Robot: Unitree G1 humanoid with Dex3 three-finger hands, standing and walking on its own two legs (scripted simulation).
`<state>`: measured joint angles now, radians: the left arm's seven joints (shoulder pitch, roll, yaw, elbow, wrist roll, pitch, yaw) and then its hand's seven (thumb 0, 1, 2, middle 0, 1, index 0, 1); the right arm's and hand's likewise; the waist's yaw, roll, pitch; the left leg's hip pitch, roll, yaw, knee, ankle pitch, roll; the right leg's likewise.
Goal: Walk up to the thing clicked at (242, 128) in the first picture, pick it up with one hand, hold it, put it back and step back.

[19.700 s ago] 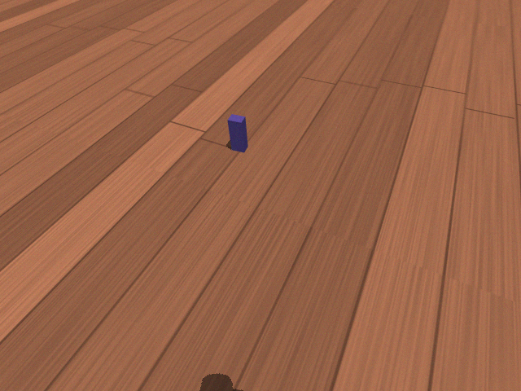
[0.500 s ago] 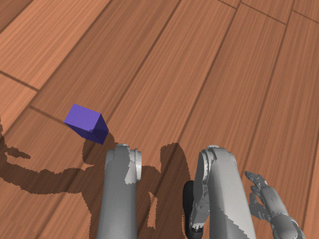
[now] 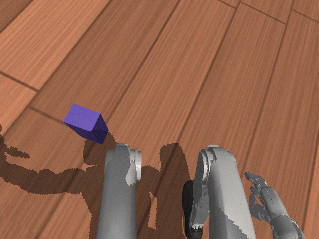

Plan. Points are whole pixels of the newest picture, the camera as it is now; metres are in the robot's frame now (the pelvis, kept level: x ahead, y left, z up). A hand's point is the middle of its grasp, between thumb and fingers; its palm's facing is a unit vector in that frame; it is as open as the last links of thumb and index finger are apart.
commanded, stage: go down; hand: left
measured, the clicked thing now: (89, 127) +0.41 +0.26 -0.27
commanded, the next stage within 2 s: approach in 1.00 s
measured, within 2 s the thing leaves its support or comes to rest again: neither
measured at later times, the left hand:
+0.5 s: hand out of the picture +0.29 +0.46 +0.03, palm faces +0.31 -0.95 -0.02, open 17.7 cm
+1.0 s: hand out of the picture +0.29 +0.48 +0.03, palm faces +0.34 -0.94 -0.03, open 17.8 cm
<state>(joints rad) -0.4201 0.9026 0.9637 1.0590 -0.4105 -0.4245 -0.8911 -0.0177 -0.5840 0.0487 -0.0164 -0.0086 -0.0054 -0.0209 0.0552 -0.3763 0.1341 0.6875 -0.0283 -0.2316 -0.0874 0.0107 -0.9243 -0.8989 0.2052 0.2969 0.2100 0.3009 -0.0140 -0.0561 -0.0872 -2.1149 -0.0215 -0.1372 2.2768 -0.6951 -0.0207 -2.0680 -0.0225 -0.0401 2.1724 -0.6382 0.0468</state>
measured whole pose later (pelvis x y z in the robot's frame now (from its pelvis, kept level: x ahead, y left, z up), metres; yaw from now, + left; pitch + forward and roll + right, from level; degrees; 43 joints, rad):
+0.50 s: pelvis +0.00 +0.00 +0.00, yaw +0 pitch +30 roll -7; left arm -0.42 0.90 0.96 1.05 -0.41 -0.42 -0.91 -0.02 -0.56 0.05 -0.01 -0.01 0.00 -0.02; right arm 0.04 -0.38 0.13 0.69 -0.03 -0.23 -0.09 0.01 -0.92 -0.90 0.21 0.30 0.21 0.30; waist -0.01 -0.06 -0.08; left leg -2.12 -0.03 -0.14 2.28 -0.70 -0.02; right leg -2.07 -0.02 -0.04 2.18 -0.64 0.05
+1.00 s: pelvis +0.00 +0.00 -0.01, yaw +0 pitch +30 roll -8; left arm -0.42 0.95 1.00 1.11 -0.41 -0.44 -0.91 -0.02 -0.58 0.05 -0.01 -0.01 0.00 -0.02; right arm 0.04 -0.38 0.14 0.69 -0.04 -0.23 -0.09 0.01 -0.92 -0.90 0.21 0.30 0.21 0.30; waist -0.02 -0.06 -0.07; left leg -2.13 -0.02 -0.14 2.30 -0.70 -0.02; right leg -2.08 -0.02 -0.04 2.19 -0.64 0.04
